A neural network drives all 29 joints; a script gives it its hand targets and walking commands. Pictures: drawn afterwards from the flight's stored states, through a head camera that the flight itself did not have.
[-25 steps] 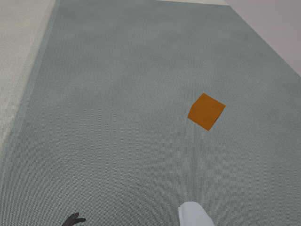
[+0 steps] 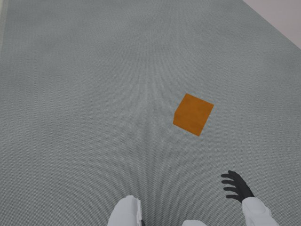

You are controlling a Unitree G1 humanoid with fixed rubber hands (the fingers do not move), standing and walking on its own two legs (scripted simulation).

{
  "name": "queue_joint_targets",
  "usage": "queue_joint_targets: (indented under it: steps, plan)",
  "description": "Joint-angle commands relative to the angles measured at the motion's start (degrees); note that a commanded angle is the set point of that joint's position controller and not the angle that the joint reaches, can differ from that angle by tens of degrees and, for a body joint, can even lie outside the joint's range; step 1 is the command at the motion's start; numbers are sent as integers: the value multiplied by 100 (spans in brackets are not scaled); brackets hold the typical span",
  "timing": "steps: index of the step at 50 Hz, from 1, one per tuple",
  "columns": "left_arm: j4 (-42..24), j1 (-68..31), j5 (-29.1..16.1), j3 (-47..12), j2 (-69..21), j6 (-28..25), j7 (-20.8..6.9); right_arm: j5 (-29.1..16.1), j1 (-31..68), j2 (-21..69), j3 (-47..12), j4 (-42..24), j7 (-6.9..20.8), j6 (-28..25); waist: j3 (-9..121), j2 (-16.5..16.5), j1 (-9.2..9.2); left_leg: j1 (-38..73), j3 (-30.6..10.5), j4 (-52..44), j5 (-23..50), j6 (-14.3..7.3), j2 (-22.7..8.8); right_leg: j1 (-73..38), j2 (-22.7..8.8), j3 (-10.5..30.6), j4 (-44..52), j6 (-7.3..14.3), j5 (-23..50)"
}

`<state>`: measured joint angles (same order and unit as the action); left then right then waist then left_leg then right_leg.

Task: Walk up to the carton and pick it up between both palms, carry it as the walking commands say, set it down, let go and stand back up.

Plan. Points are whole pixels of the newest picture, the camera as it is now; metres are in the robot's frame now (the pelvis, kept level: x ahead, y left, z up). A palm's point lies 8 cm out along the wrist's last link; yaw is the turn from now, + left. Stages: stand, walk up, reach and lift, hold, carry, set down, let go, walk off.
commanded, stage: walk up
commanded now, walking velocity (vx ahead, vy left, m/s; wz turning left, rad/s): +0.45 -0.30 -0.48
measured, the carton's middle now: (192, 114) +0.82 -0.24 -0.67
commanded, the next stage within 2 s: none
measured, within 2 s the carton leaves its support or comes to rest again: neither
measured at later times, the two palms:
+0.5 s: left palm (113, 144) +0.35 +0.17 -0.12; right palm (266, 190) +0.23 -0.32 -0.15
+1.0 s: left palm (145, 104) +0.53 +0.07 -0.13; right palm (282, 119) +0.45 -0.42 -0.10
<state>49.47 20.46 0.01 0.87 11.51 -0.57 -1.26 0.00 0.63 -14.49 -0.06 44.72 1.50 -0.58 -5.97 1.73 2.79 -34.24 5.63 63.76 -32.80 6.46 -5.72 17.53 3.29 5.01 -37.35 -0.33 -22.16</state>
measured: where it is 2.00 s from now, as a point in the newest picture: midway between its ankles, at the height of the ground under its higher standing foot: (188, 183)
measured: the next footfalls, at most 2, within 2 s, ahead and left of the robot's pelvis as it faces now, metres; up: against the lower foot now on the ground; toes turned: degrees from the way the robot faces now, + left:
left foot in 0.08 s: +0.22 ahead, +0.11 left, +0.00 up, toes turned +5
right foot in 0.46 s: +0.34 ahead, -0.23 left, +0.00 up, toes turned -12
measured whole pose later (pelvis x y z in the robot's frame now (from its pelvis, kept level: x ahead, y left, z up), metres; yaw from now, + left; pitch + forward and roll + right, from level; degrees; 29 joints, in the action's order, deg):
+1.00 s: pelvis +0.44 -0.15 +0.02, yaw -15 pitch -3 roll -2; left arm 53.3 15.4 0.0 1.3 11.5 0.2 -0.8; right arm 0.0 -13.2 -13.8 0.3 53.0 -0.3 -0.7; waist -4.3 -1.1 3.6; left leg -8.1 9.3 31.3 -20.0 0.5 -6.7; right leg 17.9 -1.3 0.6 -49.0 -2.1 -23.6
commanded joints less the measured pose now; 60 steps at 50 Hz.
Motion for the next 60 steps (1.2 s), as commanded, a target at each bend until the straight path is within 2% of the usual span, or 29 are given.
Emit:
queue_joint_targets:
  steps: [1, 2, 3, 5, 6, 8, 14, 16, 19, 21, 22, 23, 26, 30, 34, 35, 36, 37, 39, 41, 43, 45, 47, 49, 51, 53, 56, 58, 60]
  plan:
    - [-375, -489, 103, 319, 694, -234, -48, -14, -2944, -1112, 738, 691, -341, -126, 2005, 77, -1082, 5039, -710, -3651, 2675, -504, -449, 2004, -25, 376, -1105, 464, 1894]
    - [-501, -197, 93, 325, 534, -236, -81, 155, -3674, -1596, 919, 722, -447, -93, 2456, 1239, -1186, 5678, -2219, -3956, 2228, -737, -1953, 2778, 101, -6, -2573, 108, -364]
    - [-463, 15, 95, 388, 644, -136, -87, 174, -3339, -1781, 946, 441, -467, -68, 2352, 1452, -921, 5148, -3053, -4704, 1680, -770, -2798, 2594, -139, -84, -3649, -98, -765]
    - [-575, -21, 214, 411, 607, -2, -231, 160, -2321, -1612, 959, 257, -416, 11, 1033, 1262, -565, 3444, -3135, -5514, -494, -1149, -2839, 2766, -522, 86, -4499, -114, -462]
    - [-449, 26, 261, 436, 676, 79, -299, 131, -1940, -1327, 929, 101, -376, 1, 535, 1183, -406, 2882, -2465, -5372, -590, -1148, -2489, 2408, -886, 26, -4166, -95, -77]
    - [-177, 135, 258, 294, 490, 158, -258, 139, -1159, -789, 655, -7, -278, -76, -241, 1138, -221, 2076, -1399, -5374, 246, -1094, -2070, 2119, -1051, -284, -3691, -33, 211]
    - [-32, -595, 123, 133, 532, 51, -283, 141, -1805, -926, 693, 318, -187, -258, -276, 779, -308, 2801, -181, -4941, 3244, -979, -1644, 1552, -795, -792, -1437, -110, 506]
    - [70, -449, 72, 65, 498, 29, -308, 150, -1555, -1058, 710, 457, -135, -206, -14, 1264, -198, 2842, 152, -4770, 3581, -966, -1553, 961, -767, -1063, -747, -133, 218]
    - [182, -294, 82, 62, 530, -25, -272, 102, -1768, -1191, 771, 518, -149, -68, 356, 1073, -105, 3272, 426, -4039, 4211, -910, -1301, 516, -346, -1664, 278, -127, 617]
    - [574, 684, 116, 212, 955, -155, -182, 116, -1652, -1213, 684, 571, -145, -18, 1090, 273, 288, 2998, 720, -2059, 4765, -594, -876, -861, -225, -1529, 900, 176, 1089]
    - [713, 1248, 192, 403, 1600, -239, -100, 88, -1528, -963, 586, 315, -144, -62, 1526, -1225, 488, 1824, 811, -415, 3795, -337, -386, -1705, -1310, 446, 1123, 590, 2122]
    - [779, 1569, 195, 450, 1955, -254, 2, 53, -1273, -605, 413, 157, -115, -93, 1496, -2608, 530, 185, 247, 320, -37, -315, 407, -2542, -2241, 2325, 1549, 1040, 4125]
    - [695, 1088, 146, 285, 1247, -276, 155, 104, -744, -376, 401, 81, -64, -62, 746, -1375, 318, -163, -405, 696, -71, -497, -42, -1982, -2107, 1563, 1468, 1091, 4798]
    - [680, 715, 180, 363, 1067, -180, 267, -73, -876, -194, 313, 151, -82, -88, 1151, -1703, 334, 459, -92, -1393, -152, -457, 136, -1994, -1571, 668, 1181, 921, 5244]
    - [492, -18, 127, 327, 759, -68, 224, -41, -1692, -152, 323, 438, -208, -74, 1489, -1571, -341, 2589, 428, -3552, 2020, -449, 378, -778, -970, -121, 751, 629, 3578]
    - [400, -227, 104, 304, 676, -85, 199, -7, -2317, -363, 424, 646, -273, -66, 1491, -1336, -654, 3446, 107, -3656, 2636, -550, 119, 22, -775, -184, 275, 425, 3033]
    - [184, -388, 58, 267, 481, -99, 151, 96, -2963, -966, 608, 807, -343, -84, 1610, 501, -909, 4163, -1311, -4117, 3028, -856, -1121, 1088, -266, -559, -930, 142, 1638]
    - [32, -534, 81, 305, 413, -22, 98, 142, -3398, -1329, 756, 803, -362, -95, 1267, 1307, -937, 4273, -2912, -4964, 3235, -1350, -2760, 2112, -85, -771, -2178, -159, -1272]
    - [235, -373, 146, 407, 608, 129, 35, 122, -2607, -1081, 671, 530, -300, -102, 623, 623, -608, 3103, -2646, -5099, 2803, -1502, -2652, 1702, -626, -33, -2878, -248, -936]
    - [297, -590, 164, 244, 468, 129, -44, 127, -1677, -790, 582, 320, -251, -112, -161, 1332, -527, 2555, -1841, -5393, 1866, -1473, -1986, 1751, -777, -294, -2576, -157, -326]
    - [350, -528, 132, 196, 481, 143, -5, 147, -1422, -589, 461, 266, -263, -171, -566, 1271, -363, 2218, -1056, -5155, 3774, -1315, -1561, 1509, -760, -402, -2268, -106, 92]
    - [342, -593, 80, 157, 465, 173, 56, 127, -1575, -598, 478, 362, -279, -167, -362, 1133, -310, 2546, -283, -4335, 7331, -1239, -1222, 827, -503, -615, -1305, -169, -100]
    - [267, -791, 25, 47, 414, 120, 67, 76, -1586, -617, 433, 463, -247, -96, 79, 1814, -402, 2875, 123, -4004, 7459, -1233, -899, 389, -396, -975, -437, -238, -190]
    - [295, -609, 17, -29, 363, 61, 100, 45, -1578, -650, 441, 557, -227, 53, 511, 1667, -269, 3197, 389, -3666, 6556, -1039, -524, -152, -223, -1334, 897, -229, 754]
    - [485, -194, 65, 84, 765, -136, 194, 4, -1555, -569, 395, 566, -251, 88, 1433, 585, -71, 3285, 454, -2882, 5124, -761, -282, -1126, -601, -1022, 1643, -62, 3480]
    - [573, 292, 67, 237, 1354, -245, 263, -40, -1718, -186, 235, 490, -252, 168, 1632, -1719, 14, 1653, -24, -1827, 715, -483, 277, -2118, -2084, 672, 756, 662, 8466]
    - [611, 150, 161, 298, 1335, -137, 427, -24, -900, -296, 396, 187, -269, 349, 756, -1761, 182, 601, -345, -745, -480, -587, 287, -1983, -2387, 985, 936, 1255, 9046]
    - [437, -3, 89, 330, 1223, -11, 455, -106, -790, -319, 395, 31, -304, 307, 845, -2385, 177, 449, -193, -1062, -253, -579, 300, -1997, -1859, 582, 859, 1030, 8745]
    - [459, 175, 139, 347, 1165, 50, 476, -115, -738, -285, 390, -4, -294, 292, 929, -2167, 169, 575, -252, -1451, -75, -578, 325, -1807, -1864, 772, 882, 1011, 8191]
